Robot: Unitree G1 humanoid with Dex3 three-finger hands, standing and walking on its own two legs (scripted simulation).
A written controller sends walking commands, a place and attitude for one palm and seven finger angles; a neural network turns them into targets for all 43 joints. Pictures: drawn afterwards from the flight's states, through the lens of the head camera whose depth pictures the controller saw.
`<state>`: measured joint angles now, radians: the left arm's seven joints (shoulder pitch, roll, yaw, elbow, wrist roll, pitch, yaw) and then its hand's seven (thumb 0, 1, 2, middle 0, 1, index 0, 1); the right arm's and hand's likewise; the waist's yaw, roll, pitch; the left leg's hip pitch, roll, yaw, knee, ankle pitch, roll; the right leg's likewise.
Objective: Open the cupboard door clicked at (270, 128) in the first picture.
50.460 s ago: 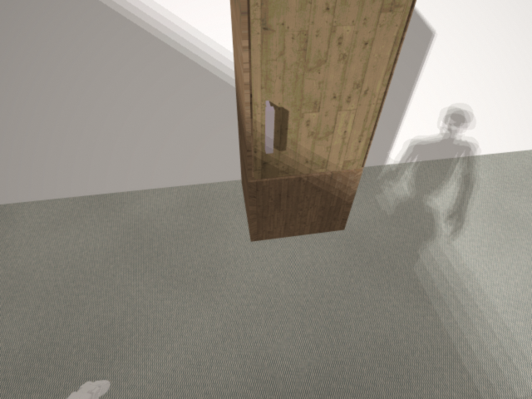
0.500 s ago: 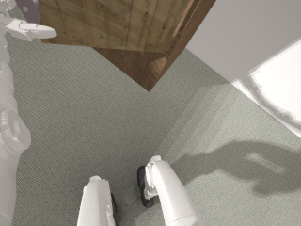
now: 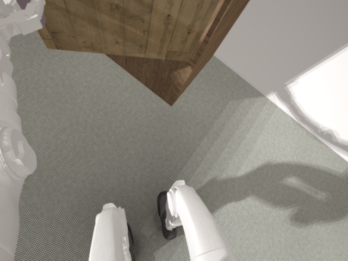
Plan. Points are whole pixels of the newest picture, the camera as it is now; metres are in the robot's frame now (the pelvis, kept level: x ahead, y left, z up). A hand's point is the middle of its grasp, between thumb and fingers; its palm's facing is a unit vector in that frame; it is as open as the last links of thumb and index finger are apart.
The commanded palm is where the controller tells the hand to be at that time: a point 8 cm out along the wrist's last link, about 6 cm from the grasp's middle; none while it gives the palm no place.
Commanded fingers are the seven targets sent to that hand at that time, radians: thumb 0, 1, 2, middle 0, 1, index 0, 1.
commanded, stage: pull the door open along its arc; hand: left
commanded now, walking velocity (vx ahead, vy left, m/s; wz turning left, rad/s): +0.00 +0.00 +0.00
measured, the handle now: out of the picture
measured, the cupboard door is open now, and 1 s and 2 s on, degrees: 38 70 83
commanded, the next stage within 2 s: open thumb and fingers to let go in 1.22 s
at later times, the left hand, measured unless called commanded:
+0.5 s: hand (38, 40) +0.54 +0.17 +0.04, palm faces -0.09 -1.00 -0.04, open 6.1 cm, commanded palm +0.49 +0.20 +0.04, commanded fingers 0.00 0.90 0.90 -0.40 -1.35 -0.40 -1.35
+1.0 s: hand (86, 113) +0.40 +0.10 +0.04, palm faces +0.36 -0.93 -0.03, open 6.4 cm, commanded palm +0.34 +0.15 +0.04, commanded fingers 0.00 0.90 0.90 -0.40 -1.35 -0.40 -1.35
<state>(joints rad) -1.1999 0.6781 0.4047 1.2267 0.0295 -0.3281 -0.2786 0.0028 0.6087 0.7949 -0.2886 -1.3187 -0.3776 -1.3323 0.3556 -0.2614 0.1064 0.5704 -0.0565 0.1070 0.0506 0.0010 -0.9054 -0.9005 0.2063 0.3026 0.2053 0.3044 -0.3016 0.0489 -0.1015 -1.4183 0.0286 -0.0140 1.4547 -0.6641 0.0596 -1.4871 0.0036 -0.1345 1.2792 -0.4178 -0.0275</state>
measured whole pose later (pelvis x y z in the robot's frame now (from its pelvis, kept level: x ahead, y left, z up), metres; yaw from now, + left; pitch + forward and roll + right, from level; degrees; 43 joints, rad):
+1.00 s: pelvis +0.01 -0.02 +0.03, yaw +3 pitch +26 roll +0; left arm -0.37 -0.01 0.07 0.64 0.08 -0.56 0.45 0.01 0.65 0.78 -0.32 -1.28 -0.32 -1.29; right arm 0.17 -0.18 0.01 0.55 -0.09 0.02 0.07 0.01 -0.91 -0.90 0.20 0.30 0.20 0.30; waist -0.07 0.01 -0.16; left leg -1.12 -0.01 0.04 1.29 -0.63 0.03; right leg -1.25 -0.02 -0.07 1.23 -0.44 -0.04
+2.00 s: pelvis -0.01 -0.04 +0.03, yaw +6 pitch +23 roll +1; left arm -0.26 -0.06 -0.11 0.61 0.09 -0.59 0.51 -0.01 -0.45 0.32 -0.28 -0.98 -0.27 -0.98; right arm 0.18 -0.21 -0.02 0.63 -0.10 -0.07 0.03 0.01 -0.91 -0.90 0.20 0.30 0.20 0.30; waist -0.04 0.02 -0.17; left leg -1.10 -0.03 0.01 1.29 -0.59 0.01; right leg -1.21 -0.04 -0.10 1.24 -0.43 -0.07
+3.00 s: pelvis -0.01 -0.01 +0.02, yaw +6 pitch +22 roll -1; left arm 0.07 0.14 -0.13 0.18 -0.08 -0.46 -0.09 -0.02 -0.50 0.30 -0.15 -0.31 -0.15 -0.30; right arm 0.18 -0.23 0.02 0.47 -0.01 -0.01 0.02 0.01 -0.91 -0.90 0.21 0.30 0.20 0.30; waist 0.00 0.02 -0.17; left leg -1.13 -0.05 0.02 1.38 -0.65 0.05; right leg -1.23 -0.06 -0.08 1.31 -0.47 -0.03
